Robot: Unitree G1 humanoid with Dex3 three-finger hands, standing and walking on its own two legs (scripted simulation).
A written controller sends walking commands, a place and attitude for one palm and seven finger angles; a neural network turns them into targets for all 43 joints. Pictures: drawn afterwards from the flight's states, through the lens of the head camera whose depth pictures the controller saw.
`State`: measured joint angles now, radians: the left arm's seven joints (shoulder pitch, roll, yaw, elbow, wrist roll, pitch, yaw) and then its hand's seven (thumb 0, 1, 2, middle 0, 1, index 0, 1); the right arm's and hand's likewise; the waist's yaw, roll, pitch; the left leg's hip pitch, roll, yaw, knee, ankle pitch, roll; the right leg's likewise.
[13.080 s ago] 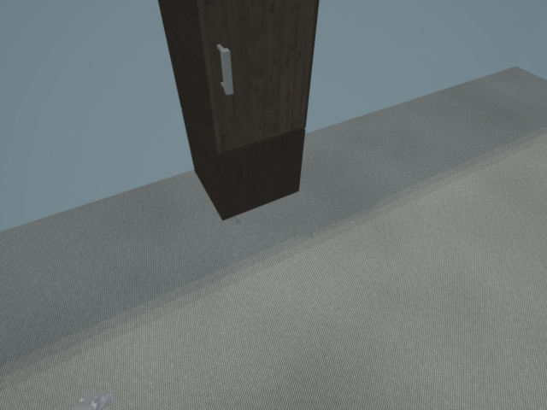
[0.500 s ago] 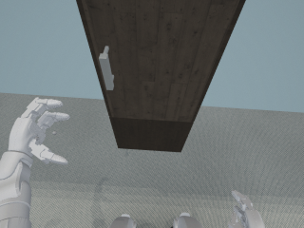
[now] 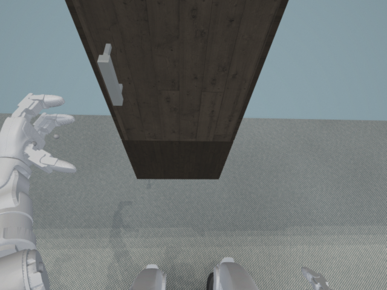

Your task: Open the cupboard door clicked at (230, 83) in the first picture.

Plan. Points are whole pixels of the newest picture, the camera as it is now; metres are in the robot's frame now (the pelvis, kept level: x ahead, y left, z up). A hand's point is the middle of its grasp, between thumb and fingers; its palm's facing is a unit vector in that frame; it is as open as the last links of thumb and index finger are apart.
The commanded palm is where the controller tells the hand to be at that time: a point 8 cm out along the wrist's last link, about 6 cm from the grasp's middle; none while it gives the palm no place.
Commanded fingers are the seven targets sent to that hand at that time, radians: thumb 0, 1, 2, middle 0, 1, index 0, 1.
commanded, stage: move the hooked fingers beside the handle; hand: left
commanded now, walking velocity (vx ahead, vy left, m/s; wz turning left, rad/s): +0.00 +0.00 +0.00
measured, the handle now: (113, 76) +0.57 +0.20 +0.05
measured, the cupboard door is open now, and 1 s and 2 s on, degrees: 0 0 0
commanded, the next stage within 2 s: slide the fingers in behind the handle in 1.66 s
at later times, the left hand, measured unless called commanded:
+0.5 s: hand (65, 108) +0.46 +0.27 +0.06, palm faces +0.01 -1.00 -0.02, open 14.0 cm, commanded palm +0.44 +0.32 +0.06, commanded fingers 0.00 -0.50 0.30 -0.30 -1.20 -0.30 -1.20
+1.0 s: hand (73, 91) +0.51 +0.27 +0.06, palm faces +0.00 -1.00 -0.02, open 14.0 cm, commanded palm +0.49 +0.31 +0.05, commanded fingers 0.00 -0.50 0.30 -0.30 -1.20 -0.30 -1.20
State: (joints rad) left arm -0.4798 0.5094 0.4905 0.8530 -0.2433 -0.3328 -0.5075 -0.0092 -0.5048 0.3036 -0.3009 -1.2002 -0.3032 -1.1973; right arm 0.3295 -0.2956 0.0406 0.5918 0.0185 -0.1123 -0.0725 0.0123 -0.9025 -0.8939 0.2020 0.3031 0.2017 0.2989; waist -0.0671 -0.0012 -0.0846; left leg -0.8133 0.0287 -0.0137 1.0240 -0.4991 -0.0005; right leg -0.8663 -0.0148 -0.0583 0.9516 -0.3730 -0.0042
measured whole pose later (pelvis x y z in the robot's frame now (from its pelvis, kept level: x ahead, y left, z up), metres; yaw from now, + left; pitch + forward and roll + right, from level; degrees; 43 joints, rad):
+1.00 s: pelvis +0.00 +0.01 -0.01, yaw -2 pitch +23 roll -4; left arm -0.89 0.73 0.54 1.21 -0.10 -0.34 -0.47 -0.01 -0.50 0.30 -0.30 -1.20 -0.30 -1.20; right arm 0.40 -0.29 0.07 0.58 -0.01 0.07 -0.03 0.01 -0.90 -0.89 0.20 0.30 0.20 0.30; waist -0.18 0.01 -0.08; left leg -0.98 0.05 -0.01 1.09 -0.52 0.02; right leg -1.02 0.01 -0.05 0.96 -0.35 0.01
